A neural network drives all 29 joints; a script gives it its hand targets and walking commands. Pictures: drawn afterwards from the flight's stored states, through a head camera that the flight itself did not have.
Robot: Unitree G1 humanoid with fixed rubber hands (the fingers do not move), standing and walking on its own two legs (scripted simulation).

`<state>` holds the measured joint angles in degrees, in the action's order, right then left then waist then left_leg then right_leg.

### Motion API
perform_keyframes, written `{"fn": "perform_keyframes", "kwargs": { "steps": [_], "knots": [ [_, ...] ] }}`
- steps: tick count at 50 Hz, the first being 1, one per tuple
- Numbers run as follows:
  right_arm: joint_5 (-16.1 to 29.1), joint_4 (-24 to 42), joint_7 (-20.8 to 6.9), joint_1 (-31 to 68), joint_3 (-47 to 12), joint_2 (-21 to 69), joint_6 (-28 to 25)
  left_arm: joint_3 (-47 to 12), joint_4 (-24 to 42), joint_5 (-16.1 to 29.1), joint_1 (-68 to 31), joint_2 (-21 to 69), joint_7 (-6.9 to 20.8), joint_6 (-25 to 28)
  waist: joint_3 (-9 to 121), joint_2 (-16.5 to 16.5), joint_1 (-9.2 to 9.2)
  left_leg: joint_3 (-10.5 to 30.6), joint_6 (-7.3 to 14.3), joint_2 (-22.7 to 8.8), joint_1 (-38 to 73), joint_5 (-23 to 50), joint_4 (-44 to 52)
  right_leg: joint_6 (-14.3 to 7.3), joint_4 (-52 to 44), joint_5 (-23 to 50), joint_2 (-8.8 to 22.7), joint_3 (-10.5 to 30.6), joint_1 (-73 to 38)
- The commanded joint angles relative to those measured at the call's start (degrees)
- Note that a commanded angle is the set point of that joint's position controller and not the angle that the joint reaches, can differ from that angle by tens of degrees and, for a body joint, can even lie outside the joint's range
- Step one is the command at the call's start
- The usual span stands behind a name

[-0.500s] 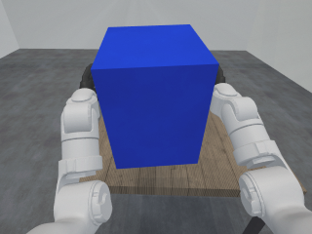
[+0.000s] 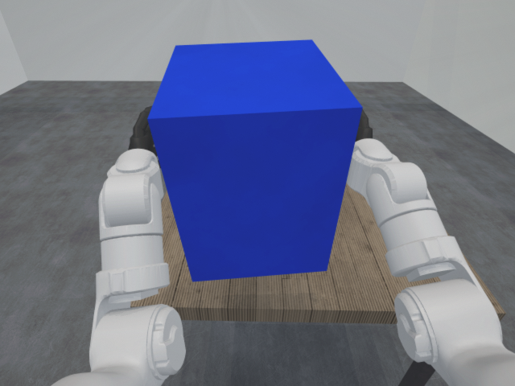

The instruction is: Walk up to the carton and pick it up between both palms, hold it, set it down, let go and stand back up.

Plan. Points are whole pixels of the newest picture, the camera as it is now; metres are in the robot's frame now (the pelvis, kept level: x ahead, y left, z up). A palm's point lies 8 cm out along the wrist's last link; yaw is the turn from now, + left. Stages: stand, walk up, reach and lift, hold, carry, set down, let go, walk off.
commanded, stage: hold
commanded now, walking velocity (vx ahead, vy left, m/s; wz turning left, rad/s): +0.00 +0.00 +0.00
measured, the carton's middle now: (252, 160) +0.39 +0.01 +0.24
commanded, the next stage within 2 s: none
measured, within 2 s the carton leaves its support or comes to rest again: neither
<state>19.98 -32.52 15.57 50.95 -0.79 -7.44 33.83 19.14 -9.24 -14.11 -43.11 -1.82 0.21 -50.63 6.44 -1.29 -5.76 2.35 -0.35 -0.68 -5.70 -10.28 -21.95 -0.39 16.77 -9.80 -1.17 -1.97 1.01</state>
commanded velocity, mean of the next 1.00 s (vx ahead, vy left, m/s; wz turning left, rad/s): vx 0.00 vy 0.00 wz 0.00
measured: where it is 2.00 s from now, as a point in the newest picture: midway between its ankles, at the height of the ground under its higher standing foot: outside the picture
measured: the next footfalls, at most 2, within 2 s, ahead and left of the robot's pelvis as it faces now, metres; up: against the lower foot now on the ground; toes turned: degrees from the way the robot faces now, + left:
none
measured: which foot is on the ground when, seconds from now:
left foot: down 0.00-1.00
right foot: down 0.00-1.00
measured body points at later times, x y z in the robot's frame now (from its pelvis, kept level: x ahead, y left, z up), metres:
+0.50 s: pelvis +0.00 +0.00 +0.00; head -0.09 +0.02 +0.44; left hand +0.37 +0.16 +0.27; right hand +0.38 -0.15 +0.28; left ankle +0.03 +0.12 -0.75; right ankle +0.00 -0.11 -0.75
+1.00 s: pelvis +0.00 +0.00 +0.00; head -0.07 +0.02 +0.44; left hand +0.38 +0.16 +0.25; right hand +0.38 -0.15 +0.26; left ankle +0.03 +0.12 -0.75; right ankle +0.00 -0.12 -0.75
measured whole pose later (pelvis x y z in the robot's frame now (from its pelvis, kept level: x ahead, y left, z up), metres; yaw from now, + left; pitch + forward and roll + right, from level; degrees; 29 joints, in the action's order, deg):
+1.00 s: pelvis +0.00 +0.00 +0.00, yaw +0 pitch -5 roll -1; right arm 20.7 -33.9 15.9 51.4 -2.3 -8.4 33.9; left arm 18.7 -11.9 -13.5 -43.2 -2.3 0.1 -49.0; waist 6.3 -0.7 -5.3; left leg 2.4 -0.5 -0.8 -6.7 -9.9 -21.3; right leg -0.6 16.1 -9.3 -1.7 -0.9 2.2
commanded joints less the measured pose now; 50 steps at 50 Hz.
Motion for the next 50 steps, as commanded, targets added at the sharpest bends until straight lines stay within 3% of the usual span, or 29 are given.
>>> {"fn": "perform_keyframes", "kwargs": {
  "steps": [1,7,9,11,16,17,21,26,29,32,35,36,37,38,41,50],
  "knots": [
    [7.49,19.32,-7.54,47.14,-17.11,38.67,-2.01,-28.97,7.56,11.06,-47.81,33.13,7.90,5.44,19.54,3.76,0.08,-1.30,-2.28,2.99,4.94,12.82,2.37,3.41,-0.75,11.57,-3.14,0.23,-4.25],
    [6.80,17.73,-7.75,47.64,-16.35,39.08,-2.05,-29.20,7.31,11.54,-49.75,33.91,7.31,6.23,21.67,3.90,-0.50,-0.95,-2.64,2.98,5.70,11.80,2.42,3.14,-0.69,11.03,-3.24,0.50,-3.49],
    [7.10,18.28,-7.90,49.26,-16.11,38.69,-2.38,-28.83,5.41,11.68,-49.69,33.75,7.46,6.04,21.70,3.75,-0.12,-1.23,-2.18,3.10,5.23,10.22,2.39,3.37,-0.89,9.60,-3.01,0.50,-3.02],
    [6.28,14.61,-7.93,47.75,-15.10,38.40,-1.85,-26.99,2.90,10.64,-48.45,32.84,7.61,5.84,18.19,3.39,0.52,-1.01,-1.68,2.73,3.83,8.60,3.65,3.12,-1.46,8.27,-2.92,0.77,-2.99],
    [7.80,17.13,-7.69,49.62,-16.09,39.84,-2.58,-26.64,3.34,10.88,-49.14,33.27,7.92,6.62,21.86,2.43,0.88,-1.44,-1.34,3.27,3.75,10.84,2.89,3.75,-1.06,11.66,-2.92,0.98,-5.29],
    [7.43,15.81,-7.62,49.52,-15.63,39.33,-2.41,-26.64,2.77,10.58,-49.61,32.90,7.90,6.68,20.56,3.50,0.75,-1.19,-1.67,3.15,3.66,10.39,3.10,3.64,-1.18,10.52,-2.97,0.78,-3.87],
    [5.58,11.82,-7.85,48.85,-13.30,38.59,-2.14,-25.22,0.30,10.04,-50.52,32.43,8.19,6.66,16.63,2.80,0.02,-1.57,-1.30,2.96,2.39,4.54,4.57,3.19,-2.10,4.83,-2.61,0.60,-2.10],
    [7.71,16.14,-7.55,48.58,-15.40,39.60,-2.74,-29.13,5.70,12.14,-51.51,34.34,7.35,7.54,23.80,5.52,-1.00,-0.79,-2.91,3.04,6.45,14.26,1.48,3.18,-0.53,13.28,-3.09,0.68,-4.14],
    [7.57,16.20,-7.37,48.04,-15.71,38.67,-2.29,-27.01,3.08,11.02,-48.61,33.53,7.98,6.90,20.50,3.00,-0.18,-0.51,-2.14,3.18,4.49,10.78,2.94,3.48,-1.19,11.18,-2.84,0.66,-4.34],
    [8.42,18.01,-7.26,47.79,-16.13,38.51,-2.62,-28.40,5.42,11.37,-48.65,33.94,7.74,6.80,21.85,4.67,-0.55,-0.70,-2.71,3.05,5.79,13.37,1.86,3.38,-0.91,12.86,-3.03,1.05,-4.12],
    [8.17,17.62,-7.42,47.65,-16.19,38.87,-2.29,-27.63,5.18,11.06,-48.30,33.42,7.60,6.57,20.16,3.61,-0.02,-0.89,-2.29,3.15,4.52,12.27,2.41,3.57,-0.83,11.79,-3.17,0.73,-4.11],
    [5.42,7.21,-7.57,43.40,-11.24,32.13,-0.34,-22.16,-6.28,6.93,-42.72,29.98,8.62,5.02,7.94,4.14,-0.23,-2.23,-1.49,2.35,3.02,4.60,5.64,2.29,-3.83,3.58,-2.53,1.96,1.10],
    [5.40,10.65,-8.03,47.65,-12.63,36.08,-1.96,-23.97,-0.08,8.85,-45.48,33.94,10.01,5.74,13.51,2.94,0.80,-1.16,-1.12,2.20,0.90,3.15,6.54,2.18,-2.78,1.55,-2.39,1.38,-2.48],
    [5.85,12.27,-8.32,47.84,-12.25,37.32,-2.58,-25.12,1.69,9.60,-48.76,32.15,9.96,6.28,17.45,4.81,0.44,-1.32,-1.50,2.32,3.02,7.28,4.99,1.98,-2.25,5.27,-2.70,1.28,-3.00],
    [9.06,18.71,-7.77,49.46,-16.35,38.47,-3.12,-27.97,5.57,12.43,-49.65,32.73,8.42,7.39,24.88,4.19,0.20,-1.16,-2.41,3.02,8.72,18.18,0.61,3.14,-1.10,15.87,-3.41,0.85,-3.75],
    [9.16,20.76,-7.12,46.39,-17.19,37.81,-2.28,-28.33,7.05,12.15,-46.08,32.51,7.75,6.51,23.05,3.38,0.18,-1.16,-1.91,3.10,8.70,16.40,1.17,3.55,-1.42,13.94,-3.24,1.02,-2.97]
  ]
}}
